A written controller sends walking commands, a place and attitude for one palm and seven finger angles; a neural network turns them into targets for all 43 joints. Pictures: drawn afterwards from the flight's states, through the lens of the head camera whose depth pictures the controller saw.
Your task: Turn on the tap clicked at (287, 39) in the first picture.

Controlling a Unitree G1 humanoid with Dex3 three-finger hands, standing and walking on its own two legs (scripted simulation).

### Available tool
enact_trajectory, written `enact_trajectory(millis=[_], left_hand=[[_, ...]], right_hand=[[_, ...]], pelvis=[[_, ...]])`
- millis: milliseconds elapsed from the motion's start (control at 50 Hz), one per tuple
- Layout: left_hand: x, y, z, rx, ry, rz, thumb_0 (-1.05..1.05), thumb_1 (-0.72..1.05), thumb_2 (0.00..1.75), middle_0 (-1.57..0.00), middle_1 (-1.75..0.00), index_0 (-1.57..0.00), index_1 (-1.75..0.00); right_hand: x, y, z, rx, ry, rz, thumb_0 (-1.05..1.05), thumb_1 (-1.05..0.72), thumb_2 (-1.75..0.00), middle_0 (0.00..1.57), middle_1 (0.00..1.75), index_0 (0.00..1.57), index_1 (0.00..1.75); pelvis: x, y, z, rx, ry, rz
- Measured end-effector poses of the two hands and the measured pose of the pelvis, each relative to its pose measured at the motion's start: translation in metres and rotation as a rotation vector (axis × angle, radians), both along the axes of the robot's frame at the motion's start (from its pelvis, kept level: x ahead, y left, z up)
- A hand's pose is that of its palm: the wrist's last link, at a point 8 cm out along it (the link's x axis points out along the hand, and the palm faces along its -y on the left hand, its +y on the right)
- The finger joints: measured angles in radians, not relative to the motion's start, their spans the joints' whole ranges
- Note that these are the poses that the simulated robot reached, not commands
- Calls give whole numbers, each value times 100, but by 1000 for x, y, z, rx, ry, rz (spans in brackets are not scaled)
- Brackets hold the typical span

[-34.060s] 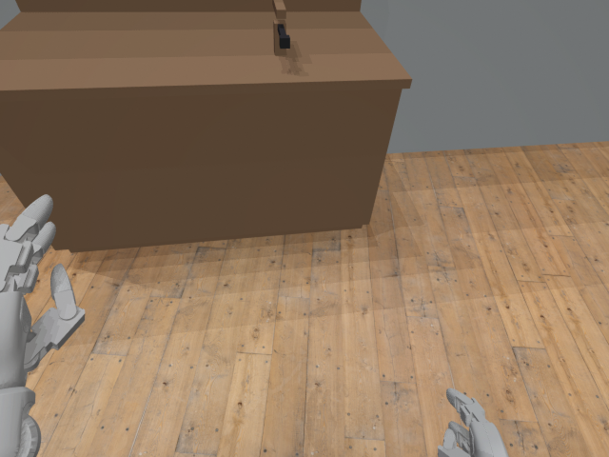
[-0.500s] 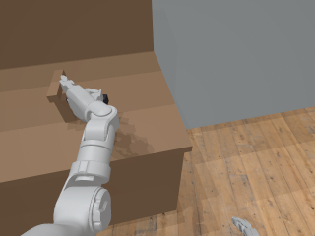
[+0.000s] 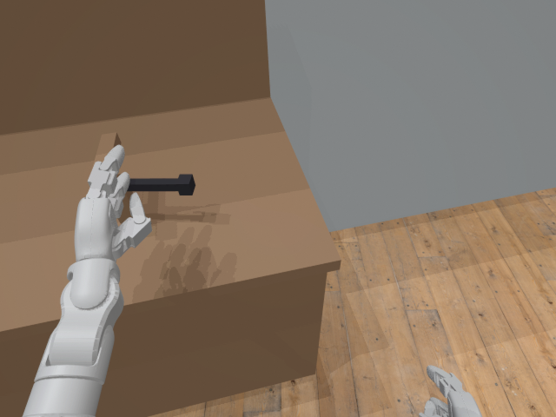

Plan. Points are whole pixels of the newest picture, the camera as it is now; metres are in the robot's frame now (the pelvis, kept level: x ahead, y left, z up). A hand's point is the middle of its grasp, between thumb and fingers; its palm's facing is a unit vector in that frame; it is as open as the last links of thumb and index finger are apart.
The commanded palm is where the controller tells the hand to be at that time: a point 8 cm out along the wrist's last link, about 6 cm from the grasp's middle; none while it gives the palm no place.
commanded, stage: draw the hand back beside the body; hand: left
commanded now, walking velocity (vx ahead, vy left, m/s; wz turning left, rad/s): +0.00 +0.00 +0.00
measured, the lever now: (186, 184) +0.48 +0.22 +0.07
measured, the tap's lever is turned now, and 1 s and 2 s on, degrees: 75 75 75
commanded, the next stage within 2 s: step back with the hand held close in 1.02 s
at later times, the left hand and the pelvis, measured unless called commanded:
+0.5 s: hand (97, 263) +0.25 +0.24 +0.15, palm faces +0.33 -0.90 -0.27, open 7.5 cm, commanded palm +0.20 +0.29 +0.16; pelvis +0.01 +0.02 +0.00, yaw +0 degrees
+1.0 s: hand (57, 298) +0.20 +0.27 +0.15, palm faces +0.42 -0.85 -0.32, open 7.4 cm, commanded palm +0.16 +0.31 +0.17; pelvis +0.00 +0.02 +0.00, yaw +1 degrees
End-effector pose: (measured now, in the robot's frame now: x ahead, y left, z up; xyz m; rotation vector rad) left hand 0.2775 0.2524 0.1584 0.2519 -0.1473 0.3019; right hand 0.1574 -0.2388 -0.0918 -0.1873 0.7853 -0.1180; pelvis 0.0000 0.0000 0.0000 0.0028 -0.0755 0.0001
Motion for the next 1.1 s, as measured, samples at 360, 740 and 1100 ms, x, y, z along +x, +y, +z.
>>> enact_trajectory(millis=[360, 740, 1100], left_hand=[[-46, 20, 0, 38, -32, -30, 2, 89, 90, -19, -25, -19, -25], [-107, 51, 5, 123, -15, 72, 2, 89, 90, -21, -30, -21, -30], [-119, 49, 7, 126, -31, 95, 1, 89, 90, -21, -30, -21, -30]], right_hand=[[21, 41, 12, 41, -61, 55, 2, -90, -90, 20, 30, 20, 29], [22, 41, 13, 14, -70, 64, 2, -90, -90, 20, 30, 20, 29], [26, 47, 14, 26, -107, 87, 2, -90, -90, 20, 30, 20, 29]], pelvis=[[4, 16, 2, -8, -15, -5], [7, 24, 1, -14, -11, 6], [1, 20, 0, -13, -18, 16]])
